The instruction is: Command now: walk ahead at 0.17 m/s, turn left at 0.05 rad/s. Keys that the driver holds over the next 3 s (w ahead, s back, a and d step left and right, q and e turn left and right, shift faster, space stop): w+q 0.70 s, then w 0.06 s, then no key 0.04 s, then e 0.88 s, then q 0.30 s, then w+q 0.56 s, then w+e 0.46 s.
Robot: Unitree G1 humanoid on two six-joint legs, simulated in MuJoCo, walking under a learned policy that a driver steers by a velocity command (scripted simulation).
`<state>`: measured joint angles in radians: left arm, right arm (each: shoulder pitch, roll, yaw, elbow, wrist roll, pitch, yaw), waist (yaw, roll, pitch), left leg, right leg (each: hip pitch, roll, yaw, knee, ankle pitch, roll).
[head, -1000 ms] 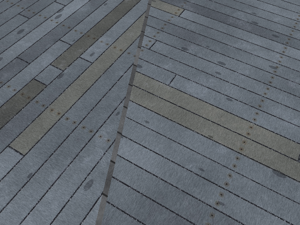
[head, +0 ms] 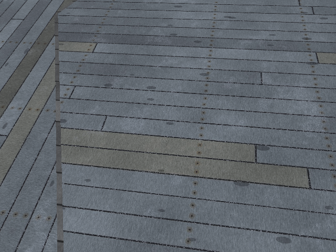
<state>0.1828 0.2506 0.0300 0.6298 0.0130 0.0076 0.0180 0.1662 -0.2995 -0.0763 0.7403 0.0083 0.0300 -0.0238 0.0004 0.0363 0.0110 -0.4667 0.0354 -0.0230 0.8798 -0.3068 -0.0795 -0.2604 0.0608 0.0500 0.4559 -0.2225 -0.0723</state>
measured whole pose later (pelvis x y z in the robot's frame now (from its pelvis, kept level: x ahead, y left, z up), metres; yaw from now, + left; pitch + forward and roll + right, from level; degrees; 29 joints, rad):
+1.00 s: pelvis +0.39 +0.12 +0.00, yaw +23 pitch +1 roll -1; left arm 0.29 0.28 0.05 0.81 -0.01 -0.07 -0.02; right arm 0.12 -0.30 -0.03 0.65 -0.01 -0.04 -0.01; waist 0.07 0.03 0.07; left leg -0.55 0.03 -0.06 0.78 -0.26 -0.04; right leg -0.21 0.05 0.01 0.35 -0.16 -0.03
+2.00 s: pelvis +0.48 +0.14 -0.01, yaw +2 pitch +0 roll +0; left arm 0.11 0.23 0.01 0.71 0.02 0.01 0.02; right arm 0.20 -0.28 -0.05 0.76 0.01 0.02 -0.01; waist -0.03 0.00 0.03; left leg -0.26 0.03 -0.04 0.55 -0.28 -0.04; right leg -0.25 0.06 0.00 0.54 -0.29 -0.05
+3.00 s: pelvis +0.85 +0.35 -0.01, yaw +15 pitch +1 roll +2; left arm 0.17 0.27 0.05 0.74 -0.02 -0.06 -0.04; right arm 0.31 -0.27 -0.06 0.80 0.00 -0.09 0.00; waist -0.06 -0.05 0.01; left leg 0.09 -0.09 0.16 0.18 -0.30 0.07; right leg -0.68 -0.08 0.04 0.66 0.11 -0.01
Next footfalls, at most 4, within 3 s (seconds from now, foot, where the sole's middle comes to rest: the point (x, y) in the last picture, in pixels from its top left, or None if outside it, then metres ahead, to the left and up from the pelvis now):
0.30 left None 0.09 0.16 -0.78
0.72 right None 0.47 0.04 -0.78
1.12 left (110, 249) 0.51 0.31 -0.78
1.52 right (175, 244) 0.52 0.05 -0.78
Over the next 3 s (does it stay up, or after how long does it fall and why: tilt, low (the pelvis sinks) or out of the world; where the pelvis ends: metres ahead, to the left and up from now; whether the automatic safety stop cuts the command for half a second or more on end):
stays up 0.85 0.35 -0.01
